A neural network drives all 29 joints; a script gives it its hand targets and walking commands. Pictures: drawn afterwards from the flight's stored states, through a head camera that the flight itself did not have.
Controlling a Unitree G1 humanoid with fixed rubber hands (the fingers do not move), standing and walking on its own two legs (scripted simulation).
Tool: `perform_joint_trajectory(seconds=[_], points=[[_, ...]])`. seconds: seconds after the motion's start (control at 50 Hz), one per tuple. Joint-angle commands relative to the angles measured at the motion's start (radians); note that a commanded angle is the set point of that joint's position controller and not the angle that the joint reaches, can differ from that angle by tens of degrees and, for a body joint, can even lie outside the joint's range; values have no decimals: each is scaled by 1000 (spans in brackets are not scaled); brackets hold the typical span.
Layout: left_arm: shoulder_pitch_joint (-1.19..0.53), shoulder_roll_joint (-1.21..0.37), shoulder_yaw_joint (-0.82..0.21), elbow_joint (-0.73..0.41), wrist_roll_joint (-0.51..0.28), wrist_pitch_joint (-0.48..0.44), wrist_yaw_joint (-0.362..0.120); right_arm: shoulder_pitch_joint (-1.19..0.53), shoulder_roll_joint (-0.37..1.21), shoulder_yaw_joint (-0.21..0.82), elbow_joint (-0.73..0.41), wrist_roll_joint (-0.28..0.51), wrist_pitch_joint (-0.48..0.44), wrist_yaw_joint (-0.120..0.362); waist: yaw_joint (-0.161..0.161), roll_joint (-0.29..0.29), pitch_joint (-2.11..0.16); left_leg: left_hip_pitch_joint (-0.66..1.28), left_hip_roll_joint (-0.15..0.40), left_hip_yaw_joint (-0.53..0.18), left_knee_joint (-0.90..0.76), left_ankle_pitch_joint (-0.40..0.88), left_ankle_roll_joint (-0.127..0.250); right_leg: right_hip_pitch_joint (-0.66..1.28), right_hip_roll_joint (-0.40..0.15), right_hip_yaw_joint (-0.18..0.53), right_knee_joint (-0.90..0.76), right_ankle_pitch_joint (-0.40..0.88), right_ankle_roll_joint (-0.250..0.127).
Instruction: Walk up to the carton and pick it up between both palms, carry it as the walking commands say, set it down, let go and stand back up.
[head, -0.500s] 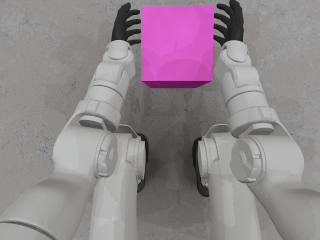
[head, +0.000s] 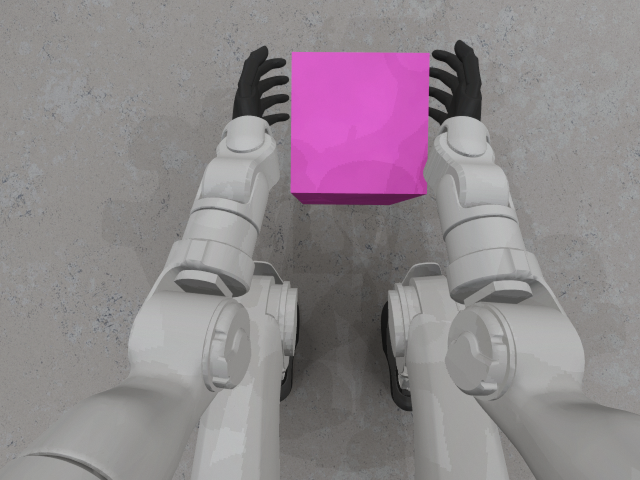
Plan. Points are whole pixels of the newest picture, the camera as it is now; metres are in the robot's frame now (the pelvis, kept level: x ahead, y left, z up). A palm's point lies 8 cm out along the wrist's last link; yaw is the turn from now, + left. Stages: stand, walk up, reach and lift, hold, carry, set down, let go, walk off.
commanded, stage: reach and lift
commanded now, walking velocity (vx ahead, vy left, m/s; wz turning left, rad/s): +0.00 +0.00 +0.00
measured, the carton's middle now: (351, 145) +0.49 +0.00 -0.19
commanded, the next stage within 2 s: none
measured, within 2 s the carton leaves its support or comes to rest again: neither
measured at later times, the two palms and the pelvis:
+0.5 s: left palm (233, 107) +0.48 +0.12 -0.01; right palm (481, 106) +0.48 -0.11 -0.01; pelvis +0.00 +0.00 +0.05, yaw +0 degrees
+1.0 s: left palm (202, 87) +0.46 +0.12 +0.06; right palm (512, 87) +0.46 -0.10 +0.06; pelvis +0.02 +0.01 +0.10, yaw +0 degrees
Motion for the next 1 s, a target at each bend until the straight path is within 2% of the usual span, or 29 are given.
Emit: perform_joint_trajectory(seconds=[0.0, 0.02, 0.06, 0.1, 0.12, 0.14, 0.16, 0.2, 0.22, 0.24, 0.26, 0.28, 0.3, 0.36, 0.42, 0.46, 0.48, 0.52, 0.56, 0.62, 0.64, 0.66, 0.68, 0.76, 0.8, 0.82, 0.84, 0.92, 0.98], points=[[-762, -1091, -381, -170, -5, -61, -299, -540, 1093, 435, -5, 30, 37, 305, -51, 42, -1209, 714, -130, 115, -190, 91, -3, 622, 124, -95, -212, 142, -11], [-716, -1101, -349, -148, 27, -60, -305, -534, 1108, 401, 42, -9, 45, 310, -87, -40, -1153, 704, -131, 98, -213, 37, 8, 634, 130, -110, -232, 83, -16], [-675, -1120, -311, -123, 36, -53, -311, -602, 1100, 418, -19, 32, 48, 314, -38, 19, -1112, 732, -132, 101, -244, 25, 13, 635, 119, -92, -259, 36, -6], [-778, -1142, -375, -222, 15, -52, -310, -550, 1110, 431, -16, 13, 47, 321, -94, 44, -1219, 794, -133, 108, -228, -3, -7, 673, 129, -77, -268, 24, -40], [-743, -1133, -338, -136, 44, -46, -300, -576, 1116, 393, 29, 2, 52, 319, -57, 27, -1175, 756, -130, 100, -265, 14, -2, 662, 124, -103, -264, 70, -25], [-840, -1095, -345, -245, 30, -62, -307, -471, 1134, 351, 102, -39, 63, 326, -146, -33, -1139, 710, -133, 99, -259, -32, 7, 653, 136, -107, -298, 29, -25], [-753, -1202, -427, -285, -3, -55, -309, -459, 1171, 405, 28, 1, 61, 316, -103, 81, -1307, 823, -137, 108, -277, 108, -10, 802, 126, -90, -291, 159, -37], [-680, -1177, -338, -157, 27, -49, -314, -504, 1169, 415, 32, 1, 60, 314, -88, -30, -1182, 761, -142, 113, -249, 87, 6, 733, 129, -100, -319, 107, -9], [-760, -1187, -434, -322, -3, -45, -305, -554, 1181, 501, -148, 58, 56, 320, -68, 76, -1454, 928, -147, 124, -233, 183, -10, 840, 136, -79, -287, 203, -20], [-670, -1118, -325, -150, 57, -50, -305, -498, 1130, 401, 62, -18, 55, 324, -78, -32, -1113, 739, -141, 88, -266, 63, 5, 601, 132, -107, -293, 87, -12], [-769, -1194, -430, -341, -11, -49, -302, -509, 1220, 489, -91, 55, 61, 322, -70, 35, -1441, 925, -152, 125, -267, 152, -5, 878, 139, -82, -318, 175, -24], [-721, -1158, -381, -186, 23, -32, -310, -446, 1144, 415, 66, 3, 71, 323, -94, 40, -1192, 756, -136, 108, -266, 38, -13, 704, 124, -87, -306, 78, -26], [-786, -1185, -421, -327, -21, -43, -315, -441, 1175, 451, -7, 16, 73, 323, -110, 38, -1299, 876, -137, 101, -286, 88, -10, 776, 127, -88, -333, 124, -31], [-714, -1177, -390, -183, 33, -20, -300, -489, 1157, 422, 6, 18, 69, 322, -83, 86, -1205, 829, -146, 124, -295, 31, -15, 738, 137, -86, -344, 76, -32], [-710, -1212, -379, -199, 39, -19, -303, -534, 1160, 442, -24, 30, 75, 322, -62, 63, -1208, 863, -144, 109, -340, 20, 2, 799, 124, -83, -381, 58, -26], [-720, -1231, -414, -272, 23, -17, -313, -437, 1208, 450, -20, 0, 82, 325, -104, 31, -1245, 896, -144, 87, -349, 67, -6, 834, 135, -89, -383, 111, -33], [-701, -1252, -458, -312, -2, -14, -309, -511, 1217, 523, -146, 49, 76, 322, -62, 61, -1432, 975, -153, 100, -321, 170, -8, 928, 135, -58, -368, 200, -32], [-546, -1206, -326, -90, 74, 5, -319, -447, 1150, 406, 41, -12, 87, 333, -65, 27, -1061, 838, -140, 88, -363, 45, 2, 698, 120, -95, -403, 59, -17], [-684, -1272, -374, -203, 41, -16, -319, -418, 1164, 418, 43, -39, 81, 334, -124, 48, -1177, 886, -141, 78, -381, -18, -4, 781, 131, -90, -405, 33, -43], [-656, -1261, -393, -181, 62, 3, -315, -432, 1186, 414, 33, -21, 87, 336, -110, 64, -1169, 907, -129, 75, -401, 6, -11, 821, 126, -87, -424, 65, -40], [-618, -1253, -392, -224, 39, -2, -314, -452, 1208, 469, -58, 2, 83, 338, -58, 46, -1283, 980, -153, 102, -395, 73, -16, 899, 135, -72, -443, 111, -36], [-672, -1241, -418, -239, 22, -8, -315, -410, 1222, 491, -9, 15, 88, 338, -100, 16, -1264, 948, -142, 85, -385, 63, -7, 913, 135, -71, -441, 110, -33], [-627, -1268, -426, -246, 29, -1, -316, -469, 1219, 512, -119, 43, 84, 332, -63, 52, -1349, 976, -149, 105, -394, 97, -14, 1003, 135, -51, -470, 130, -28], [-631, -1264, -448, -246, 24, 7, -316, -368, 1221, 462, 2, 7, 88, 339, -111, 89, -1259, 1006, -150, 103, -409, 68, -26, 913, 139, -69, -462, 111, -47], [-609, -1294, -410, -159, 39, 16, -324, -506, 1174, 488, -101, 21, 81, 331, -82, 29, -1246, 975, -146, 89, -449, 60, -8, 981, 129, -69, -506, 102, -30], [-541, -1245, -310, -62, 75, 13, -327, -361, 1172, 419, 57, -41, 94, 338, -95, 7, -1034, 876, -141, 90, -438, -21, -4, 874, 123, -63, -516, 24, -36], [-537, -1316, -397, -160, 61, 2, -331, -469, 1190, 502, -90, 24, 75, 335, -69, 44, -1145, 946, -144, 82, -457, 76, 0, 931, 125, -58, -516, 112, -27], [-640, -1275, -451, -293, 14, -5, -313, -386, 1241, 511, -60, 28, 88, 351, -107, 40, -1313, 1095, -149, 82, -461, 160, -14, 1027, 135, -67, -520, 191, -33], [-531, -1355, -440, -164, 27, 17, -333, -406, 1197, 510, -78, 36, 74, 347, -96, 105, -1165, 1077, -147, 78, -516, 74, -18, 993, 122, -61, -563, 117, -41]])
